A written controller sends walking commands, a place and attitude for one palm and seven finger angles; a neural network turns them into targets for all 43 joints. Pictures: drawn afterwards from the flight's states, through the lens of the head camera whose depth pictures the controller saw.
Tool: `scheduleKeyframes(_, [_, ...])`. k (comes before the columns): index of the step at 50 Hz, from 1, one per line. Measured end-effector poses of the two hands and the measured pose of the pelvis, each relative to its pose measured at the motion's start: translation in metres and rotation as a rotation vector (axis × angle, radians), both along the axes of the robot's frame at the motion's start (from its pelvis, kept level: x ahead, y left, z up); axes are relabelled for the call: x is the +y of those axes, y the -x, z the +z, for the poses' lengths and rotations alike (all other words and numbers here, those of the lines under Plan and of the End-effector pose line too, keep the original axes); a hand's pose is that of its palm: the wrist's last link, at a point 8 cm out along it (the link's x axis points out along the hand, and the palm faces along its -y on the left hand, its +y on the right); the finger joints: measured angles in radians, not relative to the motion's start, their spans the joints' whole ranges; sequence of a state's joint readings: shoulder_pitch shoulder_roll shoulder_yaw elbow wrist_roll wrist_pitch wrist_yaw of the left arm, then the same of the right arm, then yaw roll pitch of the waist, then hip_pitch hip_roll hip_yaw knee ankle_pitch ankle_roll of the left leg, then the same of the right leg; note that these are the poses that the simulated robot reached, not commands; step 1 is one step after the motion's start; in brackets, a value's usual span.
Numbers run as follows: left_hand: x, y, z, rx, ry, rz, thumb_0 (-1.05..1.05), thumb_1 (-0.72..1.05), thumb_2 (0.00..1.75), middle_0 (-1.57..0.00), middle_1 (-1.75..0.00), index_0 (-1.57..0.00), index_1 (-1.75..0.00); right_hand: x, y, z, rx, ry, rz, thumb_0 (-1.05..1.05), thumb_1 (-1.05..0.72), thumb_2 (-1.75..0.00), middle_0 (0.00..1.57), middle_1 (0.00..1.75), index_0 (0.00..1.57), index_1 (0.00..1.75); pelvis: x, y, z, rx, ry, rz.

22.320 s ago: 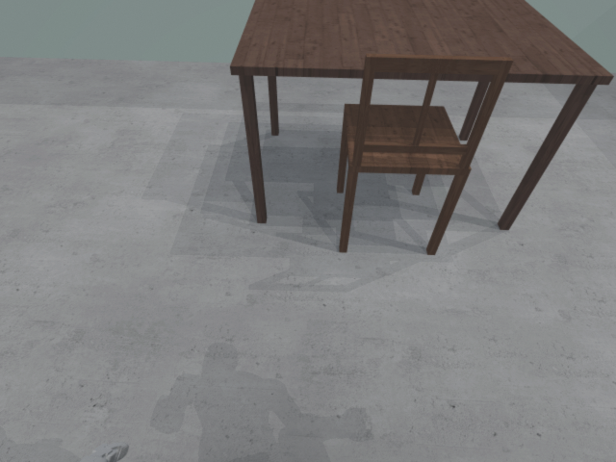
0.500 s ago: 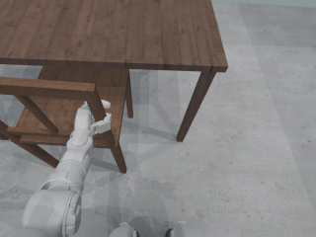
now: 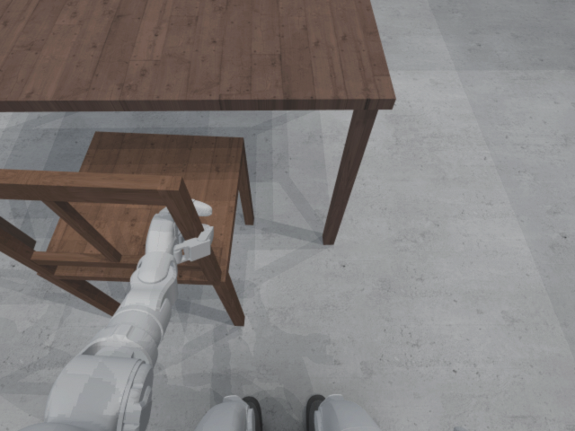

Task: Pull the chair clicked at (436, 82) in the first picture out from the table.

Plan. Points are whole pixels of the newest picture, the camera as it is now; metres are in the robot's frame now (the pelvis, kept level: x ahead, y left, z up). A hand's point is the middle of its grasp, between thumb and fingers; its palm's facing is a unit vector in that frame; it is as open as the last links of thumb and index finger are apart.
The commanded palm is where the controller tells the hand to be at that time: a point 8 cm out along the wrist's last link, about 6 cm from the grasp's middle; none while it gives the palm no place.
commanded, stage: step backward, pulling the chair out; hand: left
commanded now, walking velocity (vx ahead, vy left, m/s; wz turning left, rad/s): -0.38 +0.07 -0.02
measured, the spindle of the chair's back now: (87, 232) +0.43 +0.33 -0.08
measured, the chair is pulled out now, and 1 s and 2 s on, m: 0.12 0.18 0.34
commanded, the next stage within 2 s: none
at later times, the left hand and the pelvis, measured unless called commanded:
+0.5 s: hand (210, 279) +0.33 +0.11 -0.06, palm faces -0.06 -0.99 -0.14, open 5.9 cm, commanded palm +0.35 +0.16 -0.05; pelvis -0.03 +0.01 +0.00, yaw -1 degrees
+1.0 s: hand (209, 280) +0.33 +0.11 -0.06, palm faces -0.10 -0.98 -0.15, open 5.9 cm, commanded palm +0.35 +0.16 -0.05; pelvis -0.04 +0.02 +0.00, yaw -2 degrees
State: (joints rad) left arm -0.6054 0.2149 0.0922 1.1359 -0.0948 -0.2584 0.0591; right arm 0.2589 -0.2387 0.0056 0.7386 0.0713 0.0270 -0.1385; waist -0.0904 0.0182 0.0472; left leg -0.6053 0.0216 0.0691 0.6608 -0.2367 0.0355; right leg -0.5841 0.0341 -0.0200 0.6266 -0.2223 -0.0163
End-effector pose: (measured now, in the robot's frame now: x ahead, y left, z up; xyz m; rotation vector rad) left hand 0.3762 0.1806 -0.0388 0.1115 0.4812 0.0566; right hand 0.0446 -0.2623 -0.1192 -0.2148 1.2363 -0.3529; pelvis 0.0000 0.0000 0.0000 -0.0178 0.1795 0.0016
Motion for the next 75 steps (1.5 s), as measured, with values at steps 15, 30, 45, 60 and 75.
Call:
scheduleKeyframes(15, [-0.015, 0.055, 0.0, 0.011, -0.015, -0.052, 0.08, 0.59, 0.76, -0.33, -1.16, -0.5, -1.45, -0.005, 0.016, 0.002, -0.101, 0.019, 0.039, 0.0, -0.9, -0.89, 0.2, 0.3, 0.21, 0.3, 0.002, 0.028, -0.001, -0.08, -0.008, 0.007])
scheduleKeyframes(30, [-0.016, 0.061, 0.0, 0.005, -0.03, -0.063, 0.08, 0.58, 0.78, -0.35, -1.19, -0.5, -1.45, 0.02, -0.004, -0.012, -0.15, -0.052, 0.088, 0.0, -0.9, -0.89, 0.2, 0.3, 0.21, 0.3, -0.002, 0.029, -0.007, -0.124, -0.028, -0.018])
scheduleKeyframes(45, [-0.013, 0.058, 0.001, 0.017, -0.036, -0.134, 0.07, 0.57, 0.76, -0.33, -1.26, -0.5, -1.45, 0.002, 0.001, 0.012, -0.083, 0.061, 0.095, 0.0, -0.9, -0.89, 0.2, 0.3, 0.21, 0.3, 0.018, 0.031, 0.005, -0.079, -0.033, 0.0])
scheduleKeyframes(60, [-0.021, 0.068, 0.002, 0.029, -0.041, -0.065, 0.09, 0.55, 0.8, -0.36, -1.2, -0.5, -1.45, 0.022, 0.051, -0.01, -0.063, -0.093, 0.041, 0.0, -0.9, -0.89, 0.2, 0.3, 0.21, 0.3, -0.006, 0.064, 0.005, -0.087, 0.001, -0.047])
scheduleKeyframes(75, [-0.017, 0.115, 0.002, 0.037, -0.029, -0.149, 0.09, 0.57, 0.77, -0.32, -1.25, -0.5, -1.45, -0.001, 0.112, 0.015, -0.048, 0.066, 0.037, 0.0, -0.9, -0.89, 0.2, 0.3, 0.2, 0.3, 0.02, 0.123, 0.007, -0.077, -0.042, -0.04])
